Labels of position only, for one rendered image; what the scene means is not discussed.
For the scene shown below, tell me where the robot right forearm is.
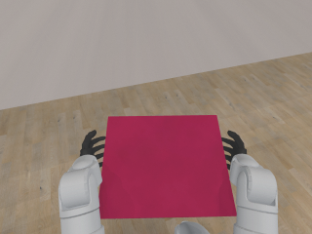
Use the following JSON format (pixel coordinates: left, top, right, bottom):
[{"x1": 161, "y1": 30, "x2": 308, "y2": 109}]
[{"x1": 229, "y1": 153, "x2": 279, "y2": 234}]

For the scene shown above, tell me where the left robot hand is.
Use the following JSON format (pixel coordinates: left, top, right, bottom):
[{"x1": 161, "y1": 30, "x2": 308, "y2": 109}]
[{"x1": 79, "y1": 130, "x2": 106, "y2": 167}]

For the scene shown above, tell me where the robot right thigh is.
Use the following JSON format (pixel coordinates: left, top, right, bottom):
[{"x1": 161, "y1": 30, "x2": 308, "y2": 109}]
[{"x1": 175, "y1": 221, "x2": 210, "y2": 234}]

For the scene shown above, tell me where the right robot hand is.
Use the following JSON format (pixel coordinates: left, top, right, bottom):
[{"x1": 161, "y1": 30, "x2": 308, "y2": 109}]
[{"x1": 221, "y1": 131, "x2": 247, "y2": 171}]

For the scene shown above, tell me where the robot left forearm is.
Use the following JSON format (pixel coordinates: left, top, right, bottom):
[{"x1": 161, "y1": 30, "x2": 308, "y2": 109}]
[{"x1": 58, "y1": 154, "x2": 105, "y2": 234}]

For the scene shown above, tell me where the carton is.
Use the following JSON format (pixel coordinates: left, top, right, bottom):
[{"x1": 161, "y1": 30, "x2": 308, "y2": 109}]
[{"x1": 98, "y1": 115, "x2": 237, "y2": 219}]

